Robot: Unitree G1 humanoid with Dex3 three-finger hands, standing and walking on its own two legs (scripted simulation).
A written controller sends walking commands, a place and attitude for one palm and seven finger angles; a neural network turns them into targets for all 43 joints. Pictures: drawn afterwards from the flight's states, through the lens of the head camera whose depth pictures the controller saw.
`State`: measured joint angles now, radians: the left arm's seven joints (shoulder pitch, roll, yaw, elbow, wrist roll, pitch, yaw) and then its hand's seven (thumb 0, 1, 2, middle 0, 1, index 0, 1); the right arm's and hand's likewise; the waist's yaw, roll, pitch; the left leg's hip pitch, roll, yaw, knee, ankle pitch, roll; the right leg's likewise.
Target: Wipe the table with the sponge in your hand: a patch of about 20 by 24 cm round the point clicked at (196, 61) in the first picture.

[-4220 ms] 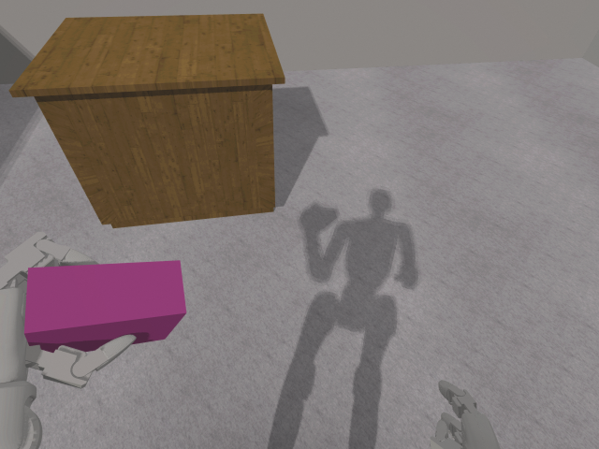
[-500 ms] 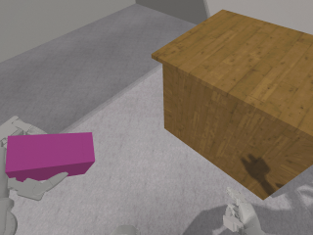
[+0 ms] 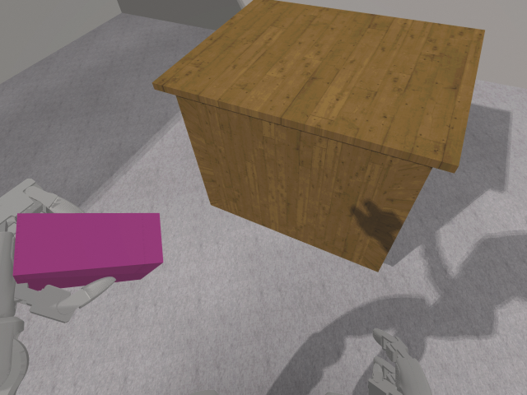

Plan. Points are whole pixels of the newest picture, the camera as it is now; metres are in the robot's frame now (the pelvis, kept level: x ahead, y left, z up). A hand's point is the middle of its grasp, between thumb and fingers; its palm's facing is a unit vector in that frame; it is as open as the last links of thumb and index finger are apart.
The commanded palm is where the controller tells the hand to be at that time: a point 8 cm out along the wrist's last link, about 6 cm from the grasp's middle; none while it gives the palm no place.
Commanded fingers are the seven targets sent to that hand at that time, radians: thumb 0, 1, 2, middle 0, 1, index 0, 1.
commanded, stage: turn to face it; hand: left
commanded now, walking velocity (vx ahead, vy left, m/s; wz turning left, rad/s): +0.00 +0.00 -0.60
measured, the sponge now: (111, 251) +0.24 +0.20 +0.16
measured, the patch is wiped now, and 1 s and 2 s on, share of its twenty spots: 0.00 0.00 0.00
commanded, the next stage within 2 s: take the last steps up to it in 1.32 s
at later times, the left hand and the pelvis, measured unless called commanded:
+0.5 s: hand (155, 289) +0.19 +0.12 +0.19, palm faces +0.14 -0.88 -0.45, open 10.0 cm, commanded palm +0.14 +0.18 +0.20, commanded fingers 0.00 0.10 1.30 -1.20 -1.60 -1.20 -1.60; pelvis -0.08 -0.05 +0.01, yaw -15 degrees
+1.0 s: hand (323, 343) +0.15 -0.04 +0.20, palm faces -0.15 -0.83 -0.53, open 10.0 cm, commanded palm +0.13 +0.04 +0.20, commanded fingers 0.00 0.10 1.30 -1.20 -1.60 -1.20 -1.60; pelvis -0.16 -0.11 +0.02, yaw -34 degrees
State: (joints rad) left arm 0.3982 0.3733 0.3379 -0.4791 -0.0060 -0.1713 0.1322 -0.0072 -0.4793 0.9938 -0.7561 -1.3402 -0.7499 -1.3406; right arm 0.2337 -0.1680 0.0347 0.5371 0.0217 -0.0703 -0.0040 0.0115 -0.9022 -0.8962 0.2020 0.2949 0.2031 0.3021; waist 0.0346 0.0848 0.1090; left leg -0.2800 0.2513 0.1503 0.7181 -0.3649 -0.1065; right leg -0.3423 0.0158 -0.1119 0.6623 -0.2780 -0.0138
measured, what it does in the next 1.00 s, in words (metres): walks backwards, turning right: left foot, then right foot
